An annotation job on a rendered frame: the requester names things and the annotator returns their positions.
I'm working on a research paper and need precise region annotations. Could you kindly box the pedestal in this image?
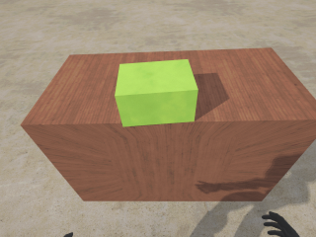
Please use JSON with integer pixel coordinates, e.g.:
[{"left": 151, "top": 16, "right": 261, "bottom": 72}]
[{"left": 20, "top": 47, "right": 316, "bottom": 201}]

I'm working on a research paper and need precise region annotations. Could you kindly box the right robot hand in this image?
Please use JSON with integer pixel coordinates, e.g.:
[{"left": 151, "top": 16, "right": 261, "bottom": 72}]
[{"left": 262, "top": 211, "right": 300, "bottom": 237}]

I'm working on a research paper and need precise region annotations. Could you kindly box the carton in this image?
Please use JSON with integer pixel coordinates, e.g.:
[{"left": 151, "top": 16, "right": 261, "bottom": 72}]
[{"left": 115, "top": 59, "right": 198, "bottom": 127}]

